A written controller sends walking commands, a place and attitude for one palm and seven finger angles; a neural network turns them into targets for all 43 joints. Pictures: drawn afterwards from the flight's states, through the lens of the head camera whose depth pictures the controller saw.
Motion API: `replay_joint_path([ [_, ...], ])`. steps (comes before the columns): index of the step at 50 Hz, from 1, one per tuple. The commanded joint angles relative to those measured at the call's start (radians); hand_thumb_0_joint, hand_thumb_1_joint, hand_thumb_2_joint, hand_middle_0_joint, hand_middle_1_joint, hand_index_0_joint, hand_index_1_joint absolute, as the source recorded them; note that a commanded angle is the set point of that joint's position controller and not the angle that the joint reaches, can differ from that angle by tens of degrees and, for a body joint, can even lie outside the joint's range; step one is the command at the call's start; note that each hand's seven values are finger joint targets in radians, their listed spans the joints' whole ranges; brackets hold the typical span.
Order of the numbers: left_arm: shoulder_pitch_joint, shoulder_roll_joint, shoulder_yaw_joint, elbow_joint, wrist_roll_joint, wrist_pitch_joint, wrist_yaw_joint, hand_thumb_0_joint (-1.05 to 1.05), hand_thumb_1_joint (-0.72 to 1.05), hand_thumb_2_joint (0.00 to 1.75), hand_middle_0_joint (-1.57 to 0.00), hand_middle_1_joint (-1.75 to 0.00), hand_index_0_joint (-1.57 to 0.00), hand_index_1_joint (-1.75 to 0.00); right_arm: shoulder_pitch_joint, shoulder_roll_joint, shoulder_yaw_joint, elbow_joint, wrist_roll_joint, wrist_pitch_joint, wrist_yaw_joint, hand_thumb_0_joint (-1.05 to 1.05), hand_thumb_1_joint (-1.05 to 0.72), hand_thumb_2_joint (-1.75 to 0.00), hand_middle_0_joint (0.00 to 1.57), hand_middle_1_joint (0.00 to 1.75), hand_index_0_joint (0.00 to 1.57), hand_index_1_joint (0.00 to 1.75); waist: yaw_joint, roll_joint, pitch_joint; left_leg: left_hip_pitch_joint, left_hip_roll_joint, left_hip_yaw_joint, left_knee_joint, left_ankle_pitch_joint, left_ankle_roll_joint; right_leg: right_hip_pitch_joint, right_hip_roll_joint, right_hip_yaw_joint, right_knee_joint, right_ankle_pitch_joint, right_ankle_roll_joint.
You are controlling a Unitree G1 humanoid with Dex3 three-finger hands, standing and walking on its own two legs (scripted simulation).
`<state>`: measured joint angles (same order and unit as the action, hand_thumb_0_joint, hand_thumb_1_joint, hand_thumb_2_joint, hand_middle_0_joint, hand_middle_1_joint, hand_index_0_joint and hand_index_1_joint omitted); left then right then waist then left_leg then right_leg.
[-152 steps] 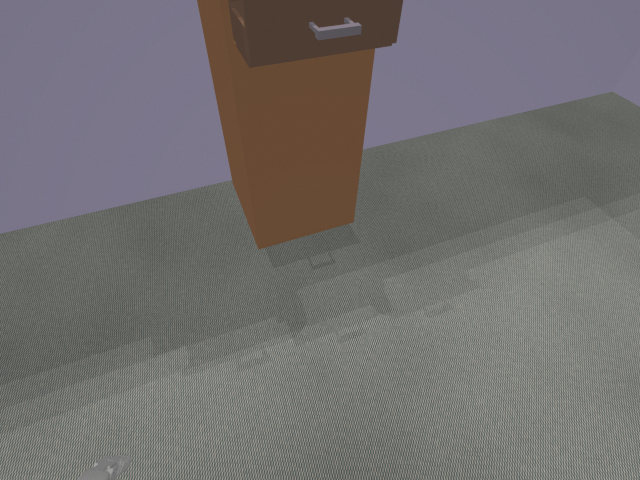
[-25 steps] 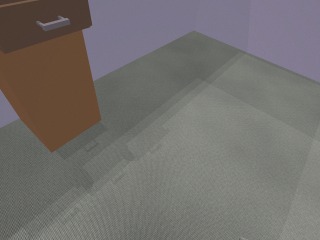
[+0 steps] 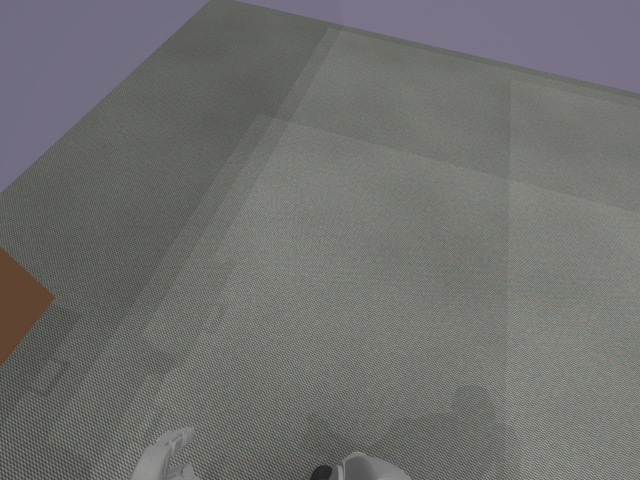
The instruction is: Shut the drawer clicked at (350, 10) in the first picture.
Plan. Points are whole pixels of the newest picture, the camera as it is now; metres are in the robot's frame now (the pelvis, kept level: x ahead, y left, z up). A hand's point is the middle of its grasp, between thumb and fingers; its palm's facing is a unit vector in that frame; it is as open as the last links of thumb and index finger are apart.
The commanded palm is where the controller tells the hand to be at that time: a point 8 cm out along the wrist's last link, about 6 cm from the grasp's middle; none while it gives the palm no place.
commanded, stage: walk to a spot facing it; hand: left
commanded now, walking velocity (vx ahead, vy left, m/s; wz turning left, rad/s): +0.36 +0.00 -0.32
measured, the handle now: out of the picture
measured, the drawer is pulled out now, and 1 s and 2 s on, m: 0.15 0.15 0.15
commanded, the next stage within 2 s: turn to face it in 0.86 s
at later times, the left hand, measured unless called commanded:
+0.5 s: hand (150, 404) +0.23 +0.25 -0.16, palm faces -0.07 -0.98 -0.17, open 7.3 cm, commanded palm none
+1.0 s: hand (267, 210) +0.60 +0.11 -0.15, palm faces -0.45 -0.86 -0.24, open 7.3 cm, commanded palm none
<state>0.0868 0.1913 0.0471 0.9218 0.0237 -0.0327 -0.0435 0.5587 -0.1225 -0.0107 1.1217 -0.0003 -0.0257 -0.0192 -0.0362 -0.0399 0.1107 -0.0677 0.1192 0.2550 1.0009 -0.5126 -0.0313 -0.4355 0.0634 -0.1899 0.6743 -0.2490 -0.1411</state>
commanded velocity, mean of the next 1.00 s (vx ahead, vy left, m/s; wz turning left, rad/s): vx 0.20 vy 0.00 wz -0.40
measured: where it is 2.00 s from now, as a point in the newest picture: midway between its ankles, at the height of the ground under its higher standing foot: (317, 385)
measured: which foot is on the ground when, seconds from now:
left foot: up 0.00-0.40, down 0.42-0.94, up 0.96-1.00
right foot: down 0.00-0.44, up 0.46-0.90, down 0.92-1.00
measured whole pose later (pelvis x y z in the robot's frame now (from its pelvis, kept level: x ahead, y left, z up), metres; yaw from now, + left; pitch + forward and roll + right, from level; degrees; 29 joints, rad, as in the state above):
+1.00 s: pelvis +0.40 -0.01 +0.00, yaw -28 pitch -1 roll +0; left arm 0.11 0.20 0.07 0.91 0.01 -0.02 -0.02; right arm 0.33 -0.20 -0.06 1.03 0.00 0.02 -0.01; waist -0.03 0.03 0.14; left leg -0.29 0.18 0.18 1.17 -0.55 -0.07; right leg -0.46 0.00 -0.14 0.71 -0.25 -0.10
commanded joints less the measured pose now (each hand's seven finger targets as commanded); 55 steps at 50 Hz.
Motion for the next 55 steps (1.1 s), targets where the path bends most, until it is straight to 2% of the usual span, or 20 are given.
replay_joint_path([
  [1,0.281,0.235,0.064,0.026,-0.023,-0.006,0.046,0.00,0.90,0.90,-0.20,-0.30,-0.20,-0.30,-0.156,-0.139,-0.047,-0.190,-0.006,-0.056,-0.004,0.00,-0.90,-0.90,0.20,0.30,0.20,0.30,0.122,0.004,-0.214,-0.627,0.035,-0.245,0.500,0.123,0.006,0.575,-0.431,0.612,-0.349,0.275,-0.147],
  [3,0.195,0.161,0.041,0.021,-0.018,-0.023,0.054,0.00,0.90,0.90,-0.20,-0.30,-0.20,-0.30,-0.184,-0.131,-0.050,-0.164,-0.018,-0.031,-0.003,0.00,-0.90,-0.90,0.20,0.30,0.20,0.30,0.053,0.123,-0.091,-0.511,0.073,-0.253,0.375,0.175,0.000,0.278,-0.357,0.465,-0.390,0.317,-0.059],
  [6,0.178,0.138,0.029,0.037,-0.003,-0.042,0.049,0.00,0.90,0.90,-0.20,-0.30,-0.20,-0.30,-0.128,-0.087,-0.043,-0.146,-0.024,-0.001,0.001,0.00,-0.90,-0.90,0.20,0.30,0.20,0.30,-0.014,0.055,-0.056,-0.461,0.068,-0.220,0.249,0.202,-0.020,0.127,-0.283,0.336,-0.412,0.384,-0.063],
  [10,0.210,0.115,0.027,0.052,-0.007,-0.052,0.043,0.00,0.90,0.90,-0.20,-0.30,-0.20,-0.30,-0.231,-0.090,-0.045,-0.184,-0.025,-0.002,0.021,0.00,-0.90,-0.90,0.20,0.30,0.20,0.30,0.002,-0.076,-0.044,-0.506,0.054,-0.193,0.066,0.330,-0.036,0.149,-0.206,0.285,-0.418,0.366,-0.045],
  [17,0.331,0.138,0.031,0.080,-0.003,-0.046,0.055,0.00,0.90,0.90,-0.20,-0.30,-0.20,-0.30,-0.484,-0.104,-0.038,-0.262,-0.025,-0.034,0.042,0.00,-0.90,-0.90,0.20,0.30,0.20,0.30,0.088,-0.104,-0.055,-0.461,-0.027,-0.130,-0.312,0.311,-0.008,0.370,-0.224,0.341,-0.317,0.542,-0.019],
  [20,0.301,0.156,0.039,0.070,-0.012,-0.045,0.058,0.00,0.90,0.90,-0.20,-0.30,-0.20,-0.30,-0.264,-0.172,-0.060,-0.196,-0.032,-0.051,0.020,0.00,-0.90,-0.90,0.20,0.30,0.20,0.30,-0.025,-0.042,-0.195,-0.039,-0.063,-0.117,-0.513,0.409,0.027,0.285,-0.190,0.318,-0.015,0.674,0.031],
  [21,0.307,0.118,0.038,0.051,-0.023,-0.045,0.052,0.00,0.90,0.90,-0.20,-0.30,-0.20,-0.30,-0.112,-0.276,-0.086,-0.162,-0.043,-0.058,0.008,0.00,-0.90,-0.90,0.20,0.30,0.20,0.30,-0.082,0.119,-0.321,0.245,0.140,-0.332,-0.520,0.541,0.088,0.093,-0.101,0.255,0.228,0.397,0.081],
  [22,0.338,0.075,0.029,0.040,-0.031,-0.050,0.041,0.00,0.90,0.90,-0.20,-0.30,-0.20,-0.30,-0.020,-0.363,-0.104,-0.141,-0.042,-0.055,0.006,0.00,-0.90,-0.90,0.20,0.30,0.20,0.30,-0.084,0.340,-0.419,0.433,0.421,-0.636,-0.582,0.687,0.205,-0.140,-0.006,0.172,0.568,-0.301,0.114],
  [23,0.285,0.108,0.032,0.026,-0.020,-0.048,0.046,0.00,0.90,0.90,-0.20,-0.30,-0.20,-0.30,-0.049,-0.332,-0.091,-0.152,-0.027,-0.045,0.005,0.00,-0.90,-0.90,0.20,0.30,0.20,0.30,-0.086,0.237,-0.349,0.342,0.440,-0.622,-0.628,0.625,0.234,-0.183,-0.066,0.232,0.680,-0.313,0.102],
  [26,0.184,0.078,0.047,0.029,-0.002,-0.019,0.024,0.00,0.90,0.90,-0.20,-0.30,-0.20,-0.30,-0.216,-0.180,-0.053,-0.171,-0.029,-0.061,-0.002,0.00,-0.90,-0.90,0.20,0.30,0.20,0.30,-0.014,0.130,-0.076,-0.010,0.319,-0.377,-0.716,0.559,0.143,-0.202,-0.163,0.226,0.700,-0.113,0.130],
  [31,0.250,0.011,0.050,0.033,0.010,0.044,0.009,0.00,0.90,0.90,-0.20,-0.30,-0.20,-0.30,-0.253,-0.138,-0.049,-0.156,-0.019,-0.071,-0.010,0.00,-0.90,-0.90,0.20,0.30,0.20,0.30,0.063,0.188,-0.050,-0.130,0.224,-0.100,-0.770,0.512,0.094,-0.178,-0.175,0.171,0.614,0.040,0.159],
  [40,0.047,0.006,0.043,-0.047,0.004,0.052,0.002,0.00,0.90,0.90,-0.20,-0.30,-0.20,-0.30,-0.198,-0.198,-0.078,-0.143,-0.026,-0.035,-0.008,0.00,-0.90,-0.90,0.20,0.30,0.20,0.30,0.008,0.225,-0.007,0.022,0.235,0.061,-0.653,0.824,0.112,-0.148,-0.138,0.049,0.117,0.066,0.168],
  [44,0.171,0.062,0.054,-0.029,0.010,0.029,0.009,0.00,0.90,0.90,-0.20,-0.30,-0.20,-0.30,-0.226,-0.251,-0.096,-0.164,-0.022,-0.019,-0.004,0.00,-0.90,-0.90,0.20,0.30,0.20,0.30,0.081,0.184,-0.139,0.056,0.244,0.089,-0.344,1.019,0.074,0.111,-0.059,0.007,-0.054,0.068,0.122],
  [45,0.284,0.116,0.068,0.001,0.012,0.014,0.014,0.00,0.90,0.90,-0.20,-0.30,-0.20,-0.30,-0.234,-0.254,-0.093,-0.179,-0.016,-0.015,0.001,0.00,-0.90,-0.90,0.20,0.30,0.20,0.30,0.145,0.115,-0.212,-0.032,0.216,0.093,-0.137,0.920,0.033,0.315,-0.066,0.026,-0.158,0.199,0.108],
  [46,0.354,0.235,0.089,0.013,0.013,-0.003,0.024,0.00,0.90,0.90,-0.20,-0.30,-0.20,-0.30,-0.189,-0.190,-0.079,-0.204,-0.003,-0.010,0.012,0.00,-0.90,-0.90,0.20,0.30,0.20,0.30,0.160,-0.140,-0.325,-0.346,0.095,0.065,0.152,0.246,-0.026,0.618,-0.310,0.359,-0.147,0.605,0.010],
  [47,0.386,0.318,0.103,0.020,-0.014,0.000,0.038,0.00,0.90,0.90,-0.20,-0.30,-0.20,-0.30,-0.192,-0.150,-0.068,-0.235,0.000,-0.004,0.000,0.00,-0.90,-0.90,0.20,0.30,0.20,0.30,0.146,-0.259,-0.429,-0.520,-0.028,-0.063,0.430,-0.171,-0.060,0.693,-0.509,0.651,-0.179,1.005,-0.111],
  [48,0.349,0.287,0.096,0.003,-0.025,0.013,0.055,0.00,0.90,0.90,-0.20,-0.30,-0.20,-0.30,-0.225,-0.171,-0.070,-0.245,0.004,0.009,-0.014,0.00,-0.90,-0.90,0.20,0.30,0.20,0.30,0.139,-0.123,-0.396,-0.487,0.015,-0.211,0.437,-0.115,-0.036,0.582,-0.509,0.565,-0.228,0.891,-0.137],
  [49,0.264,0.238,0.082,-0.019,-0.017,0.014,0.063,0.00,0.90,0.90,-0.20,-0.30,-0.20,-0.30,-0.227,-0.139,-0.059,-0.229,-0.003,0.014,-0.009,0.00,-0.90,-0.90,0.20,0.30,0.20,0.30,0.107,-0.136,-0.344,-0.502,0.030,-0.234,0.409,-0.025,-0.031,0.511,-0.450,0.495,-0.260,0.726,-0.091],
  [53,0.055,0.119,0.031,-0.040,-0.005,0.007,0.077,0.00,0.90,0.90,-0.20,-0.30,-0.20,-0.30,-0.132,-0.115,-0.045,-0.136,-0.022,0.049,-0.006,0.00,-0.90,-0.90,0.20,0.30,0.20,0.30,-0.022,-0.022,-0.203,-0.343,0.032,-0.247,0.257,0.150,-0.022,0.142,-0.332,0.256,-0.349,0.413,-0.006],
  [55,0.031,0.099,0.018,-0.036,-0.002,0.004,0.074,0.00,0.90,0.90,-0.20,-0.30,-0.20,-0.30,-0.083,-0.091,-0.035,-0.108,-0.022,0.061,-0.003,0.00,-0.90,-0.90,0.20,0.30,0.20,0.30,-0.042,-0.047,-0.185,-0.292,0.017,-0.235,0.137,0.174,-0.019,0.080,-0.304,0.176,-0.383,0.258,0.008],
])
